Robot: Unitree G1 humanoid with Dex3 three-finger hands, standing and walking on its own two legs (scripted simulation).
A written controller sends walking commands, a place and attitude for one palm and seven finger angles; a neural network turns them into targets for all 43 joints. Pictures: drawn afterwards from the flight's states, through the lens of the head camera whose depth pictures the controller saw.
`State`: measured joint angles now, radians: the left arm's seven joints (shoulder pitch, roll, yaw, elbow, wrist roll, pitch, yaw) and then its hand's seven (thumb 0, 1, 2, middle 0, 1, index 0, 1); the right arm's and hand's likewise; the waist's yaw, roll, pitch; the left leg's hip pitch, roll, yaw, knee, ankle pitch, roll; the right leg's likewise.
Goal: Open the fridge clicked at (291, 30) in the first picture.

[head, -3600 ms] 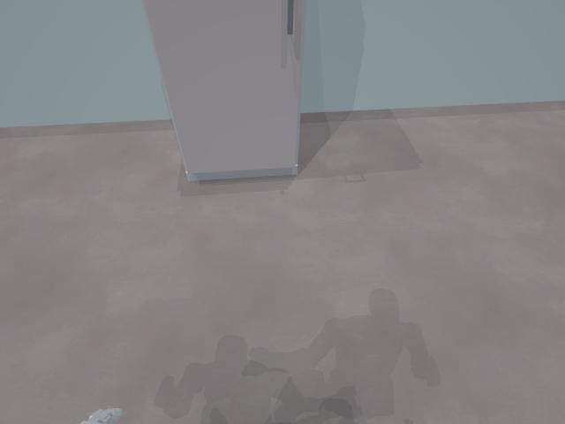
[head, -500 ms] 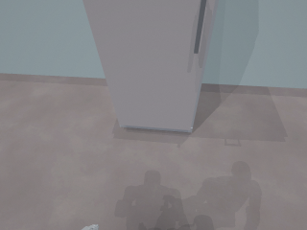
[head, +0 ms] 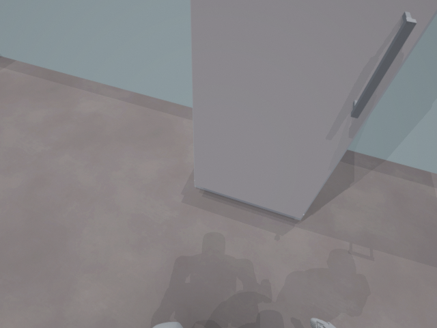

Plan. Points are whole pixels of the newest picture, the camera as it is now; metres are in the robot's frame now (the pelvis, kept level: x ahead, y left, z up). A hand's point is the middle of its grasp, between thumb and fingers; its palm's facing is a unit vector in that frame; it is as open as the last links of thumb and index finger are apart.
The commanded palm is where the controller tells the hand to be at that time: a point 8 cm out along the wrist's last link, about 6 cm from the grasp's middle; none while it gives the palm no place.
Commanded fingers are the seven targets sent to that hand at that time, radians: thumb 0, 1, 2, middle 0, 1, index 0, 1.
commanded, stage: turn to face it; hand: right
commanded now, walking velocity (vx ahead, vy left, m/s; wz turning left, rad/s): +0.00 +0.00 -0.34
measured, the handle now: (377, 70) +0.69 -0.31 +0.14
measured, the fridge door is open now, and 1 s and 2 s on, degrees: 0 0 0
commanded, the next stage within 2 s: take the last steps up to it in 0.24 s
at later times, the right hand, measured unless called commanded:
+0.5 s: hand out of the picture +0.02 -0.22 -0.16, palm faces +0.18 +0.95 -0.24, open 7.4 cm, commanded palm none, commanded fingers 0.00 -0.90 -0.90 0.20 0.30 0.20 0.30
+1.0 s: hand out of the picture -0.02 -0.09 -0.15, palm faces +0.35 +0.93 -0.12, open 7.4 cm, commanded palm none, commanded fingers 0.00 -0.90 -0.90 0.20 0.30 0.20 0.30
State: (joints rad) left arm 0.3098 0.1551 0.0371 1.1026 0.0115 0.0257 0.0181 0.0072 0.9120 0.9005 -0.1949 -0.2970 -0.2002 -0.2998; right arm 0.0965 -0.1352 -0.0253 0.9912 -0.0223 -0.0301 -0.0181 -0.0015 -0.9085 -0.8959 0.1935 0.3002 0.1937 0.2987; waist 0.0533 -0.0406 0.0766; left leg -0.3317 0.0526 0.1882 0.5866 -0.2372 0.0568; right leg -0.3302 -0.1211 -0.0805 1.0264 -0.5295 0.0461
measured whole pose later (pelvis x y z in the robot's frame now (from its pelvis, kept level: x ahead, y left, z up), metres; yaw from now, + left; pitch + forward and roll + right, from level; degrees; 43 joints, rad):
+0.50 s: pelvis +0.02 -0.01 +0.01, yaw -8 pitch +0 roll +0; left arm 0.26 0.15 0.03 1.05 0.03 -0.01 0.02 0.01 0.92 0.90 -0.20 -0.30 -0.20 -0.30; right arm 0.24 -0.21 -0.06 1.07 -0.02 0.04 -0.02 0.00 -0.92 -0.90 0.19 0.30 0.19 0.30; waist 0.01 0.00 0.04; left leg -0.32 0.07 0.06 0.81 -0.46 -0.04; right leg -0.19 -0.02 -0.10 0.43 -0.23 -0.03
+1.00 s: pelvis +0.13 +0.00 +0.01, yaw -13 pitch +0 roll +0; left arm 0.14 0.17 0.06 1.06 0.02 0.01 -0.03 0.01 0.91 0.90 -0.19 -0.30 -0.20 -0.30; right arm 0.51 -0.06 -0.01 1.18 -0.03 -0.07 -0.02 0.00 -0.90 -0.90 0.20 0.30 0.20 0.30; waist -0.07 -0.01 0.06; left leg 0.04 0.02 0.17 0.30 -0.34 0.01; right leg -0.50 -0.09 -0.11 0.76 -0.23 0.01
